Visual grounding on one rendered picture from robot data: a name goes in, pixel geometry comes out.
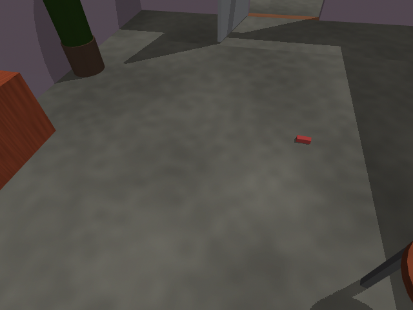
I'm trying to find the small box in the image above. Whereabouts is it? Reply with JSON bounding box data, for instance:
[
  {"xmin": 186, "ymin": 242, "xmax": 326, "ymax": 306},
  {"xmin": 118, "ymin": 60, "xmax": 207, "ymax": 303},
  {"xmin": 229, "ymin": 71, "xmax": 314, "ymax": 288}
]
[{"xmin": 296, "ymin": 135, "xmax": 311, "ymax": 144}]

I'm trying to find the potted plant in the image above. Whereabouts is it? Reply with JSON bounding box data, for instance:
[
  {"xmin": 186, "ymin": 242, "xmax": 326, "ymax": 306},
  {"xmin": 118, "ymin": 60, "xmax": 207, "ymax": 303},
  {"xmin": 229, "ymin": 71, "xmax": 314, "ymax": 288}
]
[{"xmin": 43, "ymin": 0, "xmax": 105, "ymax": 77}]

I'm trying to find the stool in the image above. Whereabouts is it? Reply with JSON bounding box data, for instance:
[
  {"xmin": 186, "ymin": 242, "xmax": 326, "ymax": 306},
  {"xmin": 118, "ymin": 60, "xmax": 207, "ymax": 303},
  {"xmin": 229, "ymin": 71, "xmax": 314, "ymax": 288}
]
[{"xmin": 360, "ymin": 241, "xmax": 413, "ymax": 303}]

